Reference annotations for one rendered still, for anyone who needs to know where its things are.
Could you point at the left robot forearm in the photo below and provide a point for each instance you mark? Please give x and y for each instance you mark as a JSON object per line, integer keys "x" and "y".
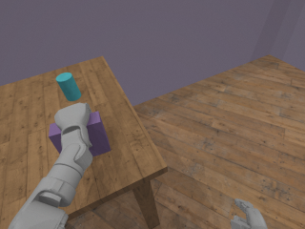
{"x": 57, "y": 189}

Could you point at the table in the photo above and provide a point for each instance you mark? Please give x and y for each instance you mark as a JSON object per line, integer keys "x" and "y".
{"x": 27, "y": 109}

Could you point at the left robot hand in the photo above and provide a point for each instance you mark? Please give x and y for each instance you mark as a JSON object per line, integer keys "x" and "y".
{"x": 75, "y": 113}

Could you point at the sponge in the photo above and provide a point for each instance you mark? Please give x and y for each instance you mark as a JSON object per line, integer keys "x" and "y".
{"x": 96, "y": 131}

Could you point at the left robot upper arm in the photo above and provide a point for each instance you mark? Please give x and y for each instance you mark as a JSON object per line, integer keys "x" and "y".
{"x": 39, "y": 215}

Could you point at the right robot hand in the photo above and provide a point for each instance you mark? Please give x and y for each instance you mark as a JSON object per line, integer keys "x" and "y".
{"x": 253, "y": 216}

